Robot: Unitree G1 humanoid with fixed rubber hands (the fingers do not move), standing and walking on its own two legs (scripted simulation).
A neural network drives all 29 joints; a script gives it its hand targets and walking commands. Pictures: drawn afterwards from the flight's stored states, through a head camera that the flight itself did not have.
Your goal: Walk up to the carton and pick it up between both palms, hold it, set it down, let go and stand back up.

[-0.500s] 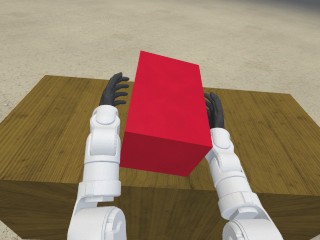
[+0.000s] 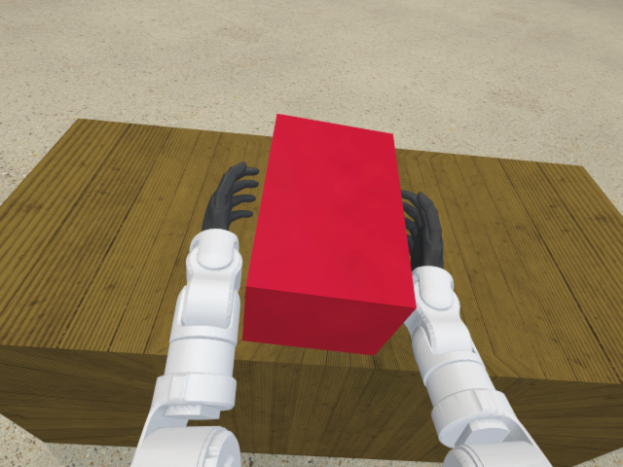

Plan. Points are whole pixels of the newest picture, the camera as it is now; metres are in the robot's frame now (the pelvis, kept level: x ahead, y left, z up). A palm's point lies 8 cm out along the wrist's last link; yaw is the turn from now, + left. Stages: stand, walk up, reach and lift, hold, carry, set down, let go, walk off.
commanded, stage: set down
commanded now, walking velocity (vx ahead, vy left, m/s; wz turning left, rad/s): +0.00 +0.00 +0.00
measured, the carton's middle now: (323, 229) +0.40 +0.01 +0.11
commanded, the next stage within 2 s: none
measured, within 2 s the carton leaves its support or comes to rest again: neither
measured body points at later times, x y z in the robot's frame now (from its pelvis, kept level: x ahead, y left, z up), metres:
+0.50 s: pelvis +0.00 +0.00 +0.00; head +0.01 +0.03 +0.45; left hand +0.40 +0.14 +0.10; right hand +0.38 -0.13 +0.08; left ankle +0.01 +0.13 -0.75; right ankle -0.02 -0.11 -0.75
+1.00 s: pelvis +0.00 +0.00 +0.00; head +0.06 +0.02 +0.45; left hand +0.41 +0.13 +0.04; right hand +0.39 -0.13 +0.05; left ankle +0.01 +0.13 -0.75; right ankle -0.02 -0.11 -0.75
